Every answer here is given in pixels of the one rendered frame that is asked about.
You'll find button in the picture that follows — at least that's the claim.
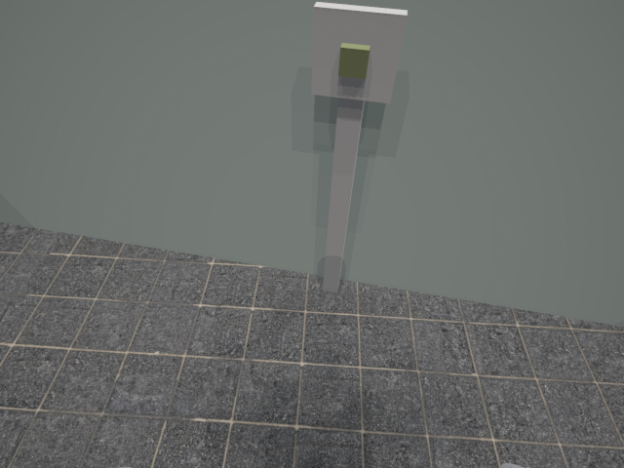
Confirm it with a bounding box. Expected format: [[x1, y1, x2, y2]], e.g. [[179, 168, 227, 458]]
[[338, 43, 371, 79]]

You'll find panel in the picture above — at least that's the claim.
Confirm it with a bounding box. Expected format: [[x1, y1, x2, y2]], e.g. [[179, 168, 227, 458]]
[[311, 2, 408, 293]]

